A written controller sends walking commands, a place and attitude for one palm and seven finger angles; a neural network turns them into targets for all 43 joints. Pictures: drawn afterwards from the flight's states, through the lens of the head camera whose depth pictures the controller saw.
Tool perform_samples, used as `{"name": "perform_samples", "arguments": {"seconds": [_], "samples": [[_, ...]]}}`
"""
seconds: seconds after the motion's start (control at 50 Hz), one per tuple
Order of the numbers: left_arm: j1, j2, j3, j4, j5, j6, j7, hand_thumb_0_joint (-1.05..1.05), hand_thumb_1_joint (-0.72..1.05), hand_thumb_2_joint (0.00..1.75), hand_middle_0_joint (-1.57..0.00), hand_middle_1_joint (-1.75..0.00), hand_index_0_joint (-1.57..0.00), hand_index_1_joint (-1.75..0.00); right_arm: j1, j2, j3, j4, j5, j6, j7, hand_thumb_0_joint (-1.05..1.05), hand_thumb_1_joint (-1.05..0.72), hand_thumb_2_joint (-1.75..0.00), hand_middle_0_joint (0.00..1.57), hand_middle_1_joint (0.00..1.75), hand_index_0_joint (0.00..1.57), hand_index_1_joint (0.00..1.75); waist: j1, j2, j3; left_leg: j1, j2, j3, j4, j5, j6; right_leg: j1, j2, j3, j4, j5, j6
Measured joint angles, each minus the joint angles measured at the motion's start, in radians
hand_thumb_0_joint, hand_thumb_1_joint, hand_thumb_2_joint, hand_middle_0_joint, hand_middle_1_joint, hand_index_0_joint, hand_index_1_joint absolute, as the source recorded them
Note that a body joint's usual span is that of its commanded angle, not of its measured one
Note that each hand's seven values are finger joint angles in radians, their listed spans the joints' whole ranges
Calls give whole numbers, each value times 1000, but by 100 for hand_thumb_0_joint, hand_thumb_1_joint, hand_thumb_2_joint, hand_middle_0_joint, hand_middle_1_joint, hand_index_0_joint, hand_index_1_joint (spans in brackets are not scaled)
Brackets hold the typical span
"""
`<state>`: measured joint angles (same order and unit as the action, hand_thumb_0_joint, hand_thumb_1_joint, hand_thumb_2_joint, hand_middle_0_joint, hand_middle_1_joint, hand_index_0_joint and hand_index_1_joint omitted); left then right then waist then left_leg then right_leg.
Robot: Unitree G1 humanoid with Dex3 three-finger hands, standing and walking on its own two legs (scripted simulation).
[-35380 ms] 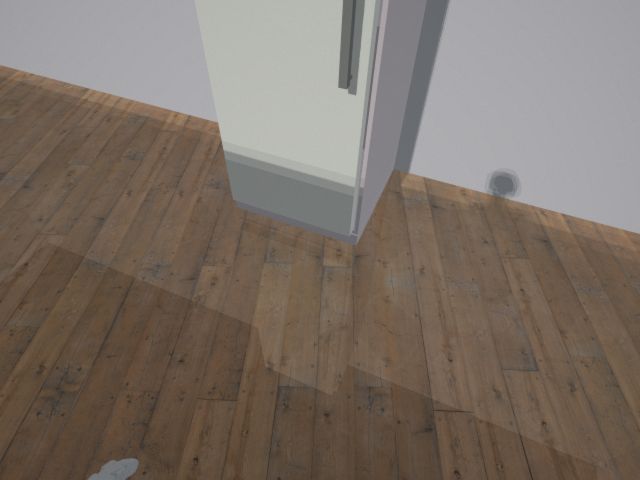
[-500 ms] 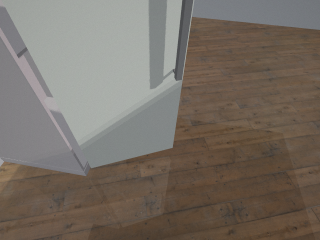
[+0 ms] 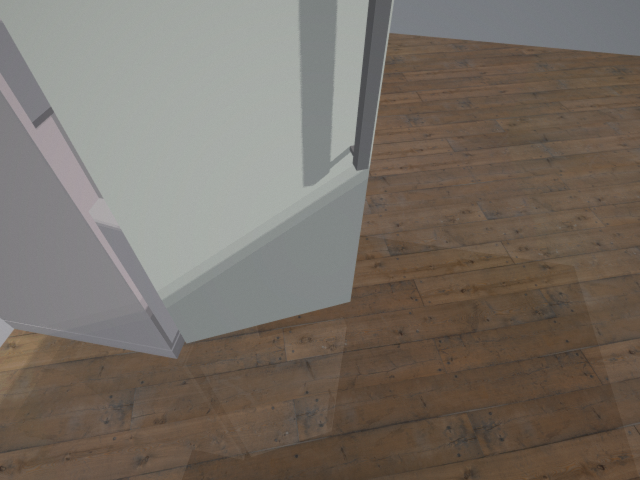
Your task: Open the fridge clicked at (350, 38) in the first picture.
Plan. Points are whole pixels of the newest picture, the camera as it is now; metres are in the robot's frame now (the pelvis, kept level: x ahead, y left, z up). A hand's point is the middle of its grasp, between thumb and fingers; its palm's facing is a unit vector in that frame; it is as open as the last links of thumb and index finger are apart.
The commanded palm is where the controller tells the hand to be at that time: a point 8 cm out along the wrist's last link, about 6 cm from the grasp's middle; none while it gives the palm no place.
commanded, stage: look to check the result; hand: right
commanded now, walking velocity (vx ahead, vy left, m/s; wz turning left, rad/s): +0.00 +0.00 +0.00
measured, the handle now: (370, 36) +0.72 -0.02 +0.21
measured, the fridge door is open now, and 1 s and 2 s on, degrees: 63 63 63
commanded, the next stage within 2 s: stand and wait in 0.44 s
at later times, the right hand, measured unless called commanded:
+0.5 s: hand out of the picture +0.08 -0.20 -0.17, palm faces -0.02 +0.96 -0.27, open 7.3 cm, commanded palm none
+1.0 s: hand out of the picture +0.08 -0.19 -0.17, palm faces -0.02 +0.96 -0.27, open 7.3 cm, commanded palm none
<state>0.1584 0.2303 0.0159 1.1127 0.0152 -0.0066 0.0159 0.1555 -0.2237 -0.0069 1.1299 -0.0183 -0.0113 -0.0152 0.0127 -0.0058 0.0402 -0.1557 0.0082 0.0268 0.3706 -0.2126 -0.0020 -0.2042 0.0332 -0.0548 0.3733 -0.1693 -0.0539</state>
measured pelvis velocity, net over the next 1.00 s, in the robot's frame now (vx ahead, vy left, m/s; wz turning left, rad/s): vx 0.02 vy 0.02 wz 0.01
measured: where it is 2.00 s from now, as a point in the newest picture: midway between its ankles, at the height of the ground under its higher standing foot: outside the picture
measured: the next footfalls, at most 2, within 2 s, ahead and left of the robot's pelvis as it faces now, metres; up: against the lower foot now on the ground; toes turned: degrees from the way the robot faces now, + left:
none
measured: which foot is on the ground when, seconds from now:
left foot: down 0.00-1.00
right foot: down 0.00-1.00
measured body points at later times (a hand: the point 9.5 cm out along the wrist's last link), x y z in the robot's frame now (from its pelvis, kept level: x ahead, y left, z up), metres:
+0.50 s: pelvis +0.02 +0.01 +0.00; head +0.04 +0.01 +0.45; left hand +0.07 +0.28 -0.15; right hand +0.08 -0.25 -0.15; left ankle -0.01 +0.12 -0.75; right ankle +0.02 -0.08 -0.75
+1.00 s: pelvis +0.02 +0.02 +0.00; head +0.04 +0.03 +0.45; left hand +0.06 +0.29 -0.15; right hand +0.08 -0.24 -0.15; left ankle -0.01 +0.12 -0.75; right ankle +0.02 -0.08 -0.75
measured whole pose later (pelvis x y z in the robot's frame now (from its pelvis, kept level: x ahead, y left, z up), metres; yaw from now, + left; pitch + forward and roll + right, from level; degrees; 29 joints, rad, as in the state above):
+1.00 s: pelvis +0.02 +0.02 +0.00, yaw +1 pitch -1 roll +0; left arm 0.16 0.25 0.01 1.15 0.01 0.00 0.02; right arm 0.15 -0.25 -0.01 1.15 -0.01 -0.02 -0.02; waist 0.02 -0.01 0.04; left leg -0.08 -0.02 0.03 0.31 -0.22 0.03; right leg -0.13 0.00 -0.05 0.33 -0.19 -0.02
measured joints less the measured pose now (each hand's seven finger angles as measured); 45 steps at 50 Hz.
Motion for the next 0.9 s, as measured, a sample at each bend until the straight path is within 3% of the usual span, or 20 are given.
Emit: {"name": "perform_samples", "arguments": {"seconds": [0.9], "samples": [[-3,15,-7,32,-2,3,6,0,91,89,-20,-30,-20,-30,-7,-23,-2,14,7,-5,-2,0,-91,-89,20,30,21,30,4,0,0,74,-29,-1,-54,-10,30,72,-27,3,-43,-17,34]]}}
